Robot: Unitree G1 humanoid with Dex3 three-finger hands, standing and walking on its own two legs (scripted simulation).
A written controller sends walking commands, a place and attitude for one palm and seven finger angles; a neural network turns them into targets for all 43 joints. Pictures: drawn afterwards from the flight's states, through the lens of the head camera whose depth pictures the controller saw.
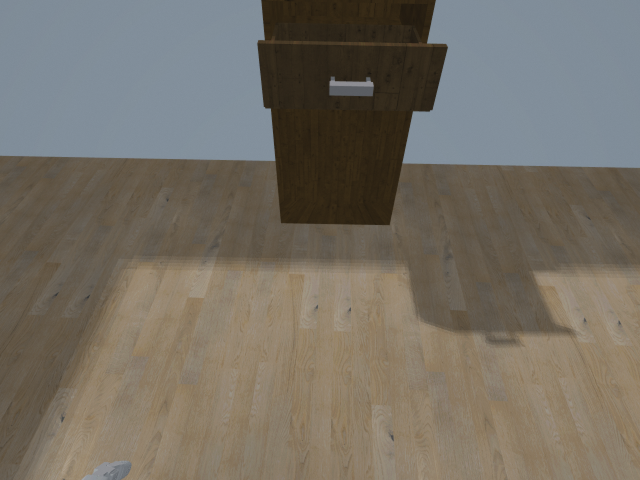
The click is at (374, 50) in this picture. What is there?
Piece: drawer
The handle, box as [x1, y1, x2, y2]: [329, 77, 373, 95]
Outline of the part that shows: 331,77 329,94 372,95 373,85 369,77 366,77 365,82 335,81 334,77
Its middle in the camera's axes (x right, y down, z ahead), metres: +0.07 -0.37 +0.94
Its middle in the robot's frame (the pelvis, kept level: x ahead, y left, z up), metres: +0.96 -0.02 +0.04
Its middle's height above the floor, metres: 0.81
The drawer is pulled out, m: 0.30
